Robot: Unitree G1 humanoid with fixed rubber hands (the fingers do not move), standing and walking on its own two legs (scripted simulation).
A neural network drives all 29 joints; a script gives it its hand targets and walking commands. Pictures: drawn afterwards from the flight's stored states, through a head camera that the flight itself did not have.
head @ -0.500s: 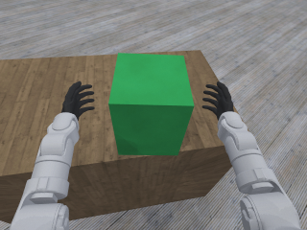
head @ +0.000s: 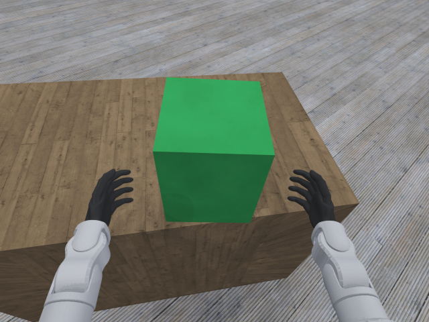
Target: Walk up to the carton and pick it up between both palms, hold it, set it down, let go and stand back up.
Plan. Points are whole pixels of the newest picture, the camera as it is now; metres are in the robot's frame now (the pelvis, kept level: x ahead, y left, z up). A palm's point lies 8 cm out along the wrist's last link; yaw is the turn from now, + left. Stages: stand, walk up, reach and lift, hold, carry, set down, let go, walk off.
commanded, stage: set down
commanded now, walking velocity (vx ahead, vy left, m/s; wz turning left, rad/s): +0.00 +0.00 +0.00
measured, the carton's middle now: (210, 154) +0.45 +0.02 +0.03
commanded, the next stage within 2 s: let go in 1.36 s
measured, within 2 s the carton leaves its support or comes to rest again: neither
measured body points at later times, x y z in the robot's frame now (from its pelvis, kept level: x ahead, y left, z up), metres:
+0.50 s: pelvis +0.02 +0.00 +0.00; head +0.02 +0.02 +0.45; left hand +0.25 +0.22 -0.03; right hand +0.25 -0.20 -0.02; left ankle +0.02 +0.13 -0.75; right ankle -0.02 -0.10 -0.75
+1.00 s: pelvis +0.03 +0.00 +0.00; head +0.01 +0.02 +0.45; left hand +0.20 +0.23 -0.06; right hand +0.20 -0.20 -0.06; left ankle +0.02 +0.13 -0.75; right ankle -0.02 -0.10 -0.75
